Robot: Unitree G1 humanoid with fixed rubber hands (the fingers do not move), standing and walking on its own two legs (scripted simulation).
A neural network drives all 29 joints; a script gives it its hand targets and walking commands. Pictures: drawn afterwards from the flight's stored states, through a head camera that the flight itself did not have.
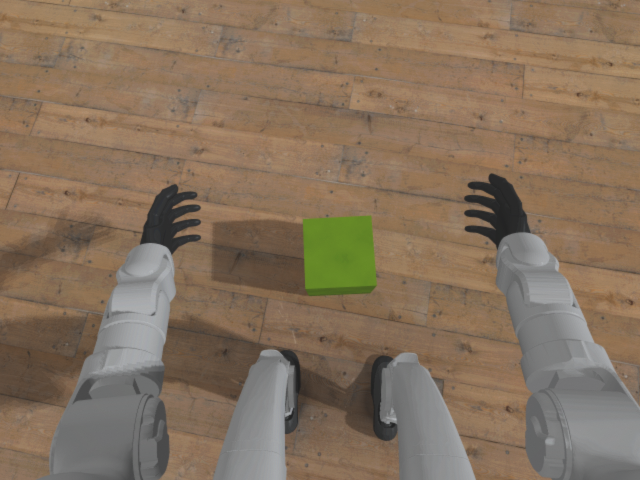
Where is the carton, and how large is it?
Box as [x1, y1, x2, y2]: [303, 216, 376, 295]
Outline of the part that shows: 370,216 303,219 305,288 309,295 365,293 370,292 376,285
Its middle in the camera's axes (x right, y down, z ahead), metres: +0.05 +0.04 +1.02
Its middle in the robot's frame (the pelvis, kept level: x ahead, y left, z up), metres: +0.46 +0.00 -0.60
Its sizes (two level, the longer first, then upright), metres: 0.175 0.171 0.168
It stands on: the floor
